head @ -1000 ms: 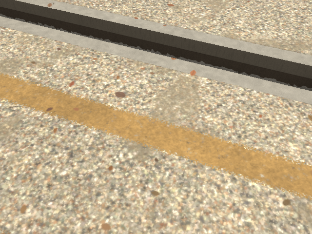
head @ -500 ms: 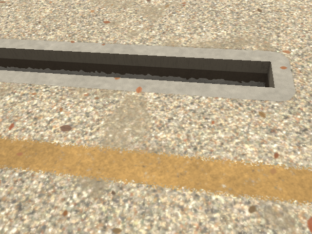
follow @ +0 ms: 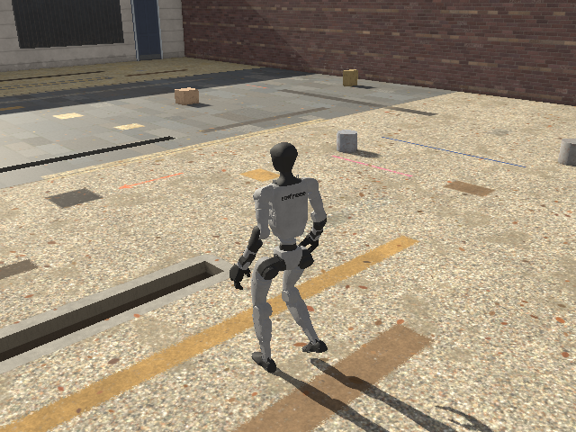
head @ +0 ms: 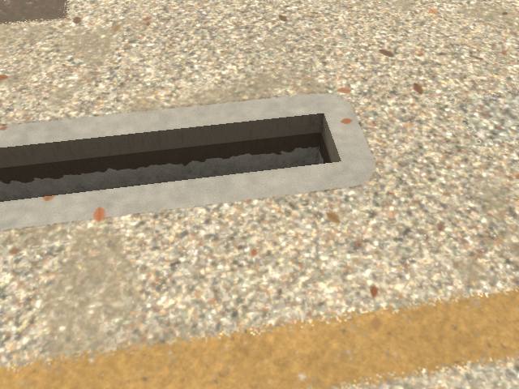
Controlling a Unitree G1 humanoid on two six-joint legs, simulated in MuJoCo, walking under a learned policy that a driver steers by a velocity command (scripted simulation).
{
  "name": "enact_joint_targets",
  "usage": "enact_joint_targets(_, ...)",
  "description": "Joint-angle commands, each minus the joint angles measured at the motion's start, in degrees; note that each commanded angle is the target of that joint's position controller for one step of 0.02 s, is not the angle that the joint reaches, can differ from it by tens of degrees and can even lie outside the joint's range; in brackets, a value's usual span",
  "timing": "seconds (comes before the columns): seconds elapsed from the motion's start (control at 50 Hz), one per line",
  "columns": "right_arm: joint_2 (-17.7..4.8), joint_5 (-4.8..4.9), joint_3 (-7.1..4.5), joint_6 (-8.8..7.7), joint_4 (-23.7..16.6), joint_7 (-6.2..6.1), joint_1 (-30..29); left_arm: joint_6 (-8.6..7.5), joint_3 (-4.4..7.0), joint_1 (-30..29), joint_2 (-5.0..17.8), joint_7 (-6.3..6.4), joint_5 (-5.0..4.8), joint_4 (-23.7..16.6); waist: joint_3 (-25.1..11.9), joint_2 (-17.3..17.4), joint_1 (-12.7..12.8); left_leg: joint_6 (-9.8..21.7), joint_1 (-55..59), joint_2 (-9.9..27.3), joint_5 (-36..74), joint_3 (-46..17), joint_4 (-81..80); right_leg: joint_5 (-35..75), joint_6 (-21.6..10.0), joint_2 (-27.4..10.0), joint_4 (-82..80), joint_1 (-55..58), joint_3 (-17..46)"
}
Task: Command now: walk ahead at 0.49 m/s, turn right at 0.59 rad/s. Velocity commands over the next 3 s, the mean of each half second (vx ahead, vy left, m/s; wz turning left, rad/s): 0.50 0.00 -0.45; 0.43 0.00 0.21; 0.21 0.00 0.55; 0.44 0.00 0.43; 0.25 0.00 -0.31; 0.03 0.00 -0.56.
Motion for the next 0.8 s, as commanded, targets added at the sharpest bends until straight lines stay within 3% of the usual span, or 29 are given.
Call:
enact_joint_targets(0.02,-4.8,0.01,-1.31,-0.82,-1.2,0.25,1.8,0.28,0.71,1.5,1.7,-0.31,-0.21,-4.8,-2.4,6.2,0.0,9.8,9.2,16.3,2.0,-14.6,-14.9,3.5,0.2,-7.0,-0.4,-10.4,1.6)
enact_joint_targets(0.1,-7.8,0.28,-2.43,-1.03,0.3,0.22,3.0,0.82,0.47,-3.5,1.7,-0.46,0.53,-8.4,-0.5,4.4,-0.3,11.1,10.1,17.5,9.2,-7.7,-16.9,10.4,1.1,-8.2,-8.1,-16.0,1.8)
enact_joint_targets(0.2,-9.9,0.58,-2.65,0.18,1.0,-0.19,4.9,-0.12,-0.13,-12.6,1.3,-2.47,0.46,-11.7,0.9,4.2,-3.6,8.4,13.0,15.6,11.6,1.5,-15.4,22.9,0.6,-6.8,-24.2,-14.1,-3.1)
enact_joint_targets(0.28,-11.6,1.85,-2.9,1.54,2.8,0.0,9.2,-0.02,-0.43,-18.3,1.3,-3.58,0.28,-15.2,3.0,4.5,-5.2,7.3,18.4,18.1,10.7,2.2,-13.6,17.1,-1.2,-5.0,-31.6,-13.0,-5.5)
enact_joint_targets(0.32,-12.7,2.29,-3.11,2.33,3.4,0.0,9.4,-0.08,0.11,-17.5,2.6,-3.77,0.57,-15.9,2.4,5.7,-3.4,6.7,21.2,19.2,20.9,3.0,-9.4,10.7,-3.2,-2.5,-34.1,-9.4,-7.5)
enact_joint_targets(0.34,-13.4,2.39,-3.19,2.69,3.4,-0.12,8.7,-0.11,0.92,-14.0,4.1,-3.69,0.84,-15.3,-0.1,6.6,-0.7,5.9,21.4,18.9,31.0,4.3,-3.8,9.3,-4.4,-0.3,-35.9,-3.3,-9.1)
enact_joint_targets(0.36,-13.1,2.29,-2.87,3.12,3.5,-0.33,8.1,-0.14,2.43,-5.2,6.5,-3.44,0.92,-12.8,-4.9,6.0,4.3,4.5,19.0,16.8,38.5,6.8,6.9,12.7,-6.0,2.7,-39.6,9.1,-10.9)
enact_joint_targets(0.38,-10.9,1.37,-1.89,2.96,2.7,-0.64,8.6,0.16,4.41,4.9,10.7,-2.57,0.9,-10.0,-10.9,3.4,8.5,2.0,7.8,14.3,31.0,8.0,21.5,15.8,-8.0,0.1,-38.2,26.6,-5.4)
enact_joint_targets(0.4,-3.3,-0.36,0.73,1.68,0.0,0.18,14.4,0.17,5.72,8.5,18.6,-1.92,1.09,-9.4,-17.9,-12.6,4.4,-2.0,-18.2,5.2,-12.0,7.1,45.6,10.7,-17.7,-17.1,-41.4,48.4,25.0)
enact_joint_targets(0.42,-6.5,1.55,0.3,-0.34,1.2,0.84,12.6,-0.28,4.39,10.9,14.3,-2.02,1.09,-10.0,-26.7,-9.4,6.7,-1.5,-23.8,2.3,-26.0,-6.0,55.3,8.4,-21.2,-22.8,-51.2,50.6,41.5)
enact_joint_targets(0.44,-10.1,3.87,-0.94,-0.88,-0.8,1.08,6.1,-0.86,3.21,8.0,11.1,-2.43,1.64,-9.4,-18.0,-5.6,7.0,-0.6,-28.6,5.1,-21.7,-7.2,56.9,13.0,-17.5,-20.3,-51.4,45.3,31.4)
enact_joint_targets(0.46,-8.9,3.52,-0.51,-1.01,-1.7,0.8,3.5,-1.08,2.66,3.7,9.3,-2.48,1.32,-9.7,-12.4,-3.5,4.9,0.0,-27.8,7.8,-16.7,-6.6,53.0,18.2,-15.4,-17.8,-51.2,36.5,22.8)
enact_joint_targets(0.48,-8.5,2.15,-0.62,-0.69,-1.3,0.37,2.6,-1.2,1.94,-0.6,7.0,-2.62,1.29,-10.1,-8.7,-0.5,2.8,-0.1,-24.9,9.7,-13.2,-6.4,49.0,22.7,-13.8,-15.3,-52.2,28.5,16.8)
enact_joint_targets(0.5,-8.4,1.62,-0.94,0.08,-0.9,0.3,4.0,-1.46,1.37,-3.0,5.3,-2.68,1.67,-10.5,-7.4,-1.3,0.5,-0.2,-20.7,11.1,-10.7,-7.1,46.2,24.4,-12.9,-13.5,-54.2,23.0,13.0)
enact_joint_targets(0.52,-7.5,1.55,-0.89,0.94,-0.6,0.47,5.5,-1.78,1.33,-3.8,4.9,-2.75,1.8,-10.4,-7.0,-1.8,-0.8,-0.4,-17.9,11.4,-8.9,-7.2,44.6,23.7,-12.9,-12.6,-56.3,19.9,11.6)
enact_joint_targets(0.58,-5.3,1.14,-0.68,2.69,-0.4,0.28,5.6,-3.02,1.76,-3.3,6.4,-2.36,1.75,-8.8,-4.3,-0.5,-2.2,-1.9,-18.8,11.1,-4.0,-6.6,39.3,27.3,-13.6,-12.2,-60.4,16.7,6.4)
enact_joint_targets(0.7,-3.5,1.62,-0.23,2.8,-2.4,0.95,-3.1,-3.15,1.91,0.3,6.9,-0.99,2.16,-5.2,0.4,-1.1,1.5,-1.8,-22.6,8.7,14.0,-6.9,21.5,24.1,-9.4,-10.8,-62.9,19.6,-3.8)
enact_joint_targets(0.8,-2.6,1.73,0.3,2.41,-5.8,2.42,-10.2,-2.56,2.33,3.5,7.9,-0.42,1.63,-1.9,3.7,-0.7,4.4,0.1,-25.7,6.7,13.8,-5.3,13.0,24.2,-7.9,-13.8,-61.6,27.5,-7.6)
Next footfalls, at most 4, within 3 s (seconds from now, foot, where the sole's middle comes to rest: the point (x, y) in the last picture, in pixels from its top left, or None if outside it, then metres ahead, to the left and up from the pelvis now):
0.38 right None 0.34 -0.19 -0.77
0.94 left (281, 303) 0.70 -0.03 -0.77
1.44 right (358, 293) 0.73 -0.24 -0.77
1.92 left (225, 244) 0.89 0.14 -0.77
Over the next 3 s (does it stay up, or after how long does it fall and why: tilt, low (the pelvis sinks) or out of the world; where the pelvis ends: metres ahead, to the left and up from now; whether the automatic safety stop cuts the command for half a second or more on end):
stays up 1.04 0.15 -0.01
